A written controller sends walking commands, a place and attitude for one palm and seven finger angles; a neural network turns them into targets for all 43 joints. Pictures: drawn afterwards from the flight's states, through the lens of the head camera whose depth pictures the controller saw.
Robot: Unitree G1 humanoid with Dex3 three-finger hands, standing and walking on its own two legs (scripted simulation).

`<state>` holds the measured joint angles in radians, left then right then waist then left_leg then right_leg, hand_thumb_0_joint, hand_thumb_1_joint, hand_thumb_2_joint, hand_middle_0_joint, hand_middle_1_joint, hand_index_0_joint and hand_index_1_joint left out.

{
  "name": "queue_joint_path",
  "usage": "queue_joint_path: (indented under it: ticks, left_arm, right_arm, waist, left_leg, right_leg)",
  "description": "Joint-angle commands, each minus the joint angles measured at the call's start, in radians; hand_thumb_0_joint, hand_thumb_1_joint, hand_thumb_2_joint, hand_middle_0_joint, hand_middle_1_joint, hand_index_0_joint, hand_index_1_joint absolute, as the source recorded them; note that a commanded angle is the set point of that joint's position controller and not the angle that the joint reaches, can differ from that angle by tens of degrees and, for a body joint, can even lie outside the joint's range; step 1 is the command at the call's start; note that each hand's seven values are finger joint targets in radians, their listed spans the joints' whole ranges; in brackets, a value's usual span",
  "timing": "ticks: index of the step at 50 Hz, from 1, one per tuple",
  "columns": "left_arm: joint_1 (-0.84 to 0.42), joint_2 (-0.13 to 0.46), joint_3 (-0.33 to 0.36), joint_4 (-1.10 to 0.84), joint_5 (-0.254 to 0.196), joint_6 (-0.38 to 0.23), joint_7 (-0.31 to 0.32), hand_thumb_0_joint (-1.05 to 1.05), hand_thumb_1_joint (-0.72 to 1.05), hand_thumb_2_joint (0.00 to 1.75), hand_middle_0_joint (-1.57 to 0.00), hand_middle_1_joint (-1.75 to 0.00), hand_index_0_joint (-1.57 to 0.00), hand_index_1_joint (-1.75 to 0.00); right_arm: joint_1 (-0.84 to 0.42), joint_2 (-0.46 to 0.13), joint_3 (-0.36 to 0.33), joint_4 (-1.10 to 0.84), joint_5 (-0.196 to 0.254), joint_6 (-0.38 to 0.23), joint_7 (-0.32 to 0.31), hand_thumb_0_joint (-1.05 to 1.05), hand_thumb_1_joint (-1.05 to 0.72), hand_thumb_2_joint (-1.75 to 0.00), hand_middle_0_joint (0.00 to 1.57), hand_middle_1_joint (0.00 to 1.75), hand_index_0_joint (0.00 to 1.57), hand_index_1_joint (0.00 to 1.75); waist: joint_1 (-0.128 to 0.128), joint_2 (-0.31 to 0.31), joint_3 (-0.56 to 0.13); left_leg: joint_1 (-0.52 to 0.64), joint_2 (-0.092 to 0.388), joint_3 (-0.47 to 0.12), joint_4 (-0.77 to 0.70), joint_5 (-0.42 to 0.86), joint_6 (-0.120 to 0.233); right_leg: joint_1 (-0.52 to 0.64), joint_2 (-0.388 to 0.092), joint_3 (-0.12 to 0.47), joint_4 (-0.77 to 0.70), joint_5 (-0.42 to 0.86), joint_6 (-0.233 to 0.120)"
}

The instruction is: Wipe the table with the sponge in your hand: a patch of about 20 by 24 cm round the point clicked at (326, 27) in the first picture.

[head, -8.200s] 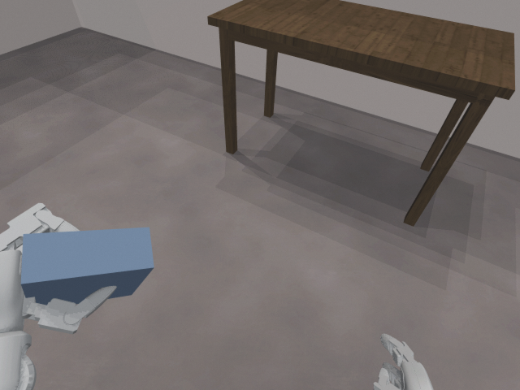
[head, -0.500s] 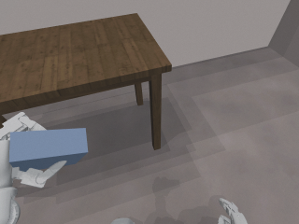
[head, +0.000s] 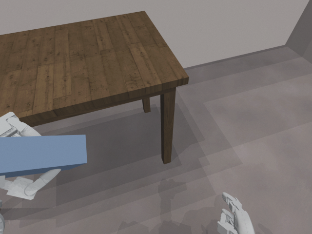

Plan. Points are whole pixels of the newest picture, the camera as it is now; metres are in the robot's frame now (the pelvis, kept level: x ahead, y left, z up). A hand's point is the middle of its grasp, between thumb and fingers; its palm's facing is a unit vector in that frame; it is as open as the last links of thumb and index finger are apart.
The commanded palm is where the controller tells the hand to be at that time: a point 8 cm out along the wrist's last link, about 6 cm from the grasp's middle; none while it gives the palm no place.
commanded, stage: take the last steps up to it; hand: left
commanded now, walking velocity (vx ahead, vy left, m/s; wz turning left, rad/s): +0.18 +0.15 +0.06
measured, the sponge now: (53, 156) +0.23 +0.20 +0.17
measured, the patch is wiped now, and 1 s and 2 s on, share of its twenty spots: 0.00 0.00 0.00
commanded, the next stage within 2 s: come to a stop and stand still in 0.26 s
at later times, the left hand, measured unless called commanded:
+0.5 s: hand (13, 114) +0.31 +0.30 +0.19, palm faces +0.39 -0.81 -0.43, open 9.0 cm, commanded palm +0.24 +0.34 +0.19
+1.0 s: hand (44, 125) +0.30 +0.25 +0.16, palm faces +0.27 -0.88 -0.40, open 9.0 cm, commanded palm +0.25 +0.30 +0.19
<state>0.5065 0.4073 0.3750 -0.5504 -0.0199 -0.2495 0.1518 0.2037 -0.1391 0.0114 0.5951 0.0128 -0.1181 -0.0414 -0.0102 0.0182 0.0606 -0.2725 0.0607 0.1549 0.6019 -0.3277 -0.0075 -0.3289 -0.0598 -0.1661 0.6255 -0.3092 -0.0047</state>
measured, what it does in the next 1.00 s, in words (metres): steps on the spot: left foot, then right foot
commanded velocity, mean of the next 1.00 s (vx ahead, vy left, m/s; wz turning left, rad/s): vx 0.02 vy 0.01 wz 0.01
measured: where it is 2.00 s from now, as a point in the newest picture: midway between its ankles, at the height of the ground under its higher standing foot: outside the picture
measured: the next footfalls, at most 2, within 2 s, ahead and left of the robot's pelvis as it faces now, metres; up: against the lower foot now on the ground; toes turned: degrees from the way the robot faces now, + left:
left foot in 0.36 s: +0.16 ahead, +0.16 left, +0.00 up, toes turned -2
right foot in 0.68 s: +0.13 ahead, -0.04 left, +0.00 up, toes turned -7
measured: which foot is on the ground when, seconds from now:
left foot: down 0.00-0.00, up 0.02-0.34, down 0.36-1.00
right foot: down 0.00-0.36, up 0.38-0.66, down 0.68-1.00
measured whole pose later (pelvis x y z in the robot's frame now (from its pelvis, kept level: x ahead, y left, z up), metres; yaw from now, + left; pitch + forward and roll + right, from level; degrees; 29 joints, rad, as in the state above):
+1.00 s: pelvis +0.07 +0.03 +0.01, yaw -4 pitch -1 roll +0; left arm 0.47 0.34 0.30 -0.43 -0.03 -0.22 0.09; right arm 0.25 -0.26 -0.01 0.60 0.01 -0.14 -0.04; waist 0.01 0.00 0.05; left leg -0.25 0.03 0.03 0.47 -0.20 0.00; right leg -0.23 0.05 -0.09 0.45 -0.21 -0.07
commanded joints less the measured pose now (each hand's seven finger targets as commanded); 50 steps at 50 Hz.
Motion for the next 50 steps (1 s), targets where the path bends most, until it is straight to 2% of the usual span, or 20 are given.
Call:
queue_joint_path:
  ticks: [1, 2, 4, 8, 13, 16, 17, 18, 19, 21, 23, 25, 32, 35, 36, 37, 38, 40, 43, 50]
  left_arm:
    - [-0.068, 0.17, 0.17, -0.016, -0.03, -0.027, 0.022, 0.0, 0.1, 1.3, -1.2, -1.6, -1.2, -1.6]
    - [-0.091, 0.159, 0.149, -0.025, -0.032, -0.038, 0.014, 0.0, 0.1, 1.3, -1.2, -1.6, -1.2, -1.6]
    - [-0.081, 0.152, 0.147, -0.034, -0.018, -0.066, 0.005, 0.0, 0.1, 1.3, -1.2, -1.6, -1.2, -1.6]
    - [-0.067, 0.136, 0.116, -0.096, 0.004, -0.084, 0.016, 0.0, 0.1, 1.3, -1.2, -1.6, -1.2, -1.6]
    - [-0.038, 0.158, 0.144, -0.202, 0.002, -0.062, 0.042, 0.0, 0.1, 1.3, -1.2, -1.6, -1.2, -1.6]
    - [-0.064, 0.154, 0.141, -0.236, 0.0, -0.064, 0.047, 0.0, 0.1, 1.3, -1.2, -1.6, -1.2, -1.6]
    - [-0.087, 0.155, 0.138, -0.258, -0.006, -0.071, 0.045, 0.0, 0.1, 1.3, -1.2, -1.6, -1.2, -1.6]
    - [-0.079, 0.155, 0.144, -0.256, -0.013, -0.078, 0.045, 0.0, 0.1, 1.3, -1.2, -1.6, -1.2, -1.6]
    - [-0.063, 0.164, 0.149, -0.187, -0.009, -0.081, 0.04, 0.0, 0.1, 1.3, -1.2, -1.6, -1.2, -1.6]
    - [-0.06, 0.178, 0.162, -0.194, -0.02, -0.068, 0.027, 0.0, 0.1, 1.3, -1.2, -1.6, -1.2, -1.6]
    - [-0.039, 0.126, 0.114, -0.236, -0.019, -0.047, 0.016, 0.0, 0.1, 1.3, -1.2, -1.6, -1.2, -1.6]
    - [-0.03, 0.121, 0.101, -0.291, -0.023, -0.03, 0.012, 0.0, 0.1, 1.3, -1.2, -1.6, -1.2, -1.6]
    - [-0.062, 0.118, 0.107, -0.202, -0.028, 0.012, 0.016, 0.0, 0.1, 1.3, -1.2, -1.6, -1.2, -1.6]
    - [-0.118, 0.122, 0.103, -0.158, -0.018, 0.019, 0.012, 0.0, 0.1, 1.3, -1.2, -1.6, -1.2, -1.6]
    - [-1.092, 0.875, 0.643, -0.201, 0.1, -0.058, -0.022, 0.0, 0.1, 1.3, -1.2, -1.6, -1.2, -1.6]
    - [-0.521, 0.255, 0.22, 0.327, 0.013, 0.0, -0.067, 0.0, 0.1, 1.3, -1.2, -1.6, -1.2, -1.6]
    - [-0.335, 0.145, 0.141, 0.299, -0.011, -0.001, -0.076, 0.0, 0.1, 1.3, -1.2, -1.6, -1.2, -1.6]
    - [-0.236, 0.082, 0.059, 0.081, -0.043, -0.036, -0.066, 0.0, 0.1, 1.3, -1.2, -1.6, -1.2, -1.6]
    - [-0.13, 0.122, 0.059, -0.032, -0.036, -0.028, -0.046, 0.0, 0.1, 1.3, -1.2, -1.6, -1.2, -1.6]
    - [-0.225, 0.218, 0.155, -0.131, -0.027, -0.035, -0.012, 0.0, 0.1, 1.3, -1.2, -1.6, -1.2, -1.6]
  right_arm:
    - [-0.08, -0.155, -0.07, -0.123, 0.0, -0.015, -0.014, 0.0, -0.9, -0.9, 0.2, 0.3, 0.2, 0.3]
    - [-0.077, -0.163, -0.076, -0.104, -0.003, -0.009, -0.006, 0.0, -0.9, -0.9, 0.2, 0.3, 0.2, 0.3]
    - [-0.088, -0.138, -0.049, -0.079, -0.01, 0.011, -0.003, 0.0, -0.9, -0.9, 0.2, 0.3, 0.2, 0.3]
    - [-0.104, -0.134, -0.05, -0.103, -0.017, 0.024, -0.006, 0.0, -0.9, -0.9, 0.2, 0.3, 0.2, 0.3]
    - [-0.098, -0.128, -0.066, -0.149, -0.02, 0.019, -0.008, 0.0, -0.9, -0.9, 0.2, 0.3, 0.2, 0.3]
    - [-0.066, -0.143, -0.084, -0.155, -0.013, 0.024, -0.02, 0.0, -0.9, -0.9, 0.2, 0.3, 0.2, 0.3]
    - [-0.059, -0.164, -0.093, -0.161, -0.008, 0.02, -0.022, 0.0, -0.9, -0.9, 0.2, 0.3, 0.2, 0.3]
    - [-0.049, -0.185, -0.102, -0.165, -0.002, 0.015, -0.018, 0.0, -0.9, -0.9, 0.2, 0.3, 0.2, 0.3]
    - [-0.035, -0.176, -0.096, -0.163, -0.003, 0.006, -0.013, 0.0, -0.9, -0.9, 0.2, 0.3, 0.2, 0.3]
    - [-0.055, -0.172, -0.085, -0.143, -0.011, 0.004, -0.013, 0.0, -0.9, -0.9, 0.2, 0.3, 0.2, 0.3]
    - [-0.06, -0.168, -0.073, -0.14, -0.006, 0.0, 0.002, 0.0, -0.9, -0.9, 0.2, 0.3, 0.2, 0.3]
    - [-0.057, -0.164, -0.059, -0.149, -0.013, -0.013, 0.007, 0.0, -0.9, -0.9, 0.2, 0.3, 0.2, 0.3]
    - [-0.045, -0.163, -0.035, -0.151, -0.016, -0.026, -0.009, 0.0, -0.9, -0.9, 0.2, 0.3, 0.2, 0.3]
    - [-0.062, -0.153, -0.028, -0.156, -0.012, -0.016, -0.012, 0.0, -0.9, -0.9, 0.2, 0.3, 0.2, 0.3]
    - [0.06, -0.218, -0.103, -0.083, -0.087, -0.086, -0.025, 0.0, -0.9, -0.9, 0.2, 0.3, 0.2, 0.3]
    - [0.0, -0.116, -0.07, -0.077, -0.029, -0.087, -0.021, 0.0, -0.9, -0.9, 0.2, 0.3, 0.2, 0.3]
    - [0.004, -0.161, -0.073, -0.147, -0.004, -0.09, -0.012, 0.0, -0.9, -0.9, 0.2, 0.3, 0.2, 0.3]
    - [-0.025, -0.146, -0.041, -0.155, 0.006, -0.096, 0.017, 0.0, -0.9, -0.9, 0.2, 0.3, 0.2, 0.3]
    - [-0.071, -0.167, -0.042, -0.16, 0.003, -0.092, 0.021, 0.0, -0.9, -0.9, 0.2, 0.3, 0.2, 0.3]
    - [-0.092, -0.181, -0.035, -0.163, -0.014, -0.079, -0.016, 0.0, -0.9, -0.9, 0.2, 0.3, 0.2, 0.3]
  waist:
    - [0.025, -0.339, -0.135]
    - [0.011, -0.282, -0.093]
    - [0.007, -0.15, -0.08]
    - [0.011, -0.158, -0.138]
    - [0.037, -0.207, -0.186]
    - [0.001, -0.082, -0.227]
    - [-0.008, 0.069, -0.25]
    - [0.002, 0.268, -0.27]
    - [0.003, 0.236, -0.256]
    - [0.0, 0.187, -0.202]
    - [0.007, 0.172, -0.179]
    - [0.009, 0.23, -0.18]
    - [0.004, 0.191, -0.167]
    - [0.0, 0.068, -0.163]
    - [0.071, -0.178, -0.028]
    - [0.048, -0.227, -0.17]
    - [0.069, -0.129, -0.142]
    - [0.064, -0.035, -0.24]
    - [0.079, -0.143, -0.176]
    - [0.043, -0.019, -0.08]
  left_leg:
    - [-0.398, -0.039, -0.106, 0.514, -0.204, -0.001]
    - [-0.429, -0.012, -0.183, 0.626, -0.166, -0.014]
    - [-0.437, 0.019, -0.184, 0.67, -0.068, -0.031]
    - [-0.274, 0.013, -0.071, 0.314, -0.012, -0.021]
    - [-0.117, -0.038, 0.027, 0.012, 0.046, -0.007]
    - [0.116, -0.046, 0.041, -0.192, 0.197, 0.004]
    - [0.246, 0.049, -0.062, -0.198, 0.318, 0.047]
    - [0.368, 0.254, -0.324, -0.193, 0.625, 0.157]
    - [0.308, 0.333, -0.443, -0.254, 0.583, 0.218]
    - [0.241, 0.342, -0.431, -0.246, 0.598, 0.245]
    - [0.192, 0.268, -0.25, -0.232, 0.641, 0.177]
    - [0.144, 0.234, -0.175, -0.246, 0.622, 0.122]
    - [0.087, 0.25, -0.152, -0.235, 0.435, 0.077]
    - [-0.025, 0.162, -0.1, -0.143, 0.186, 0.019]
    - [-0.163, 0.078, -0.021, 0.026, 0.151, 0.007]
    - [-0.042, -0.052, -0.115, 0.051, 0.062, 0.016]
    - [0.008, -0.03, -0.089, 0.016, 0.088, 0.01]
    - [0.015, -0.047, -0.109, -0.131, 0.122, 0.027]
    - [0.043, -0.039, -0.136, -0.148, 0.131, 0.049]
    - [0.084, -0.047, -0.169, -0.136, 0.094, 0.034]
  right_leg:
    - [0.333, -0.414, 0.674, -0.349, 0.215, -0.176]
    - [0.288, -0.429, 0.666, -0.354, 0.221, -0.2]
    - [0.276, -0.342, 0.393, -0.294, 0.461, -0.158]
    - [0.288, -0.268, 0.168, -0.227, 0.75, -0.107]
    - [0.316, -0.262, 0.16, -0.181, 0.699, -0.1]
    - [0.228, -0.199, 0.115, -0.011, 0.537, -0.045]
    - [0.094, -0.132, 0.079, 0.153, 0.353, -0.009]
    - [-0.126, -0.017, 0.033, 0.338, -0.189, 0.034]
    - [-0.166, 0.02, 0.091, 0.498, -0.365, 0.019]
    - [-0.213, -0.026, 0.163, 0.507, -0.267, 0.03]
    - [-0.15, -0.017, 0.13, 0.365, -0.158, 0.037]
    - [-0.055, 0.013, 0.089, 0.236, -0.108, 0.038]
    - [0.121, 0.049, 0.062, -0.106, 0.006, 0.038]
    - [0.223, -0.016, 0.151, -0.23, 0.257, 0.013]
    - [0.097, -0.055, 0.292, -0.335, 0.357, 0.028]
    - [0.079, -0.17, 0.392, -0.305, 0.323, -0.093]
    - [0.096, -0.166, 0.442, -0.331, 0.404, -0.042]
    - [0.289, -0.142, 0.313, -0.245, 0.385, -0.007]
    - [0.182, -0.102, 0.296, -0.332, 0.135, 0.058]
    - [0.023, -0.075, 0.333, -0.445, -0.202, 0.003]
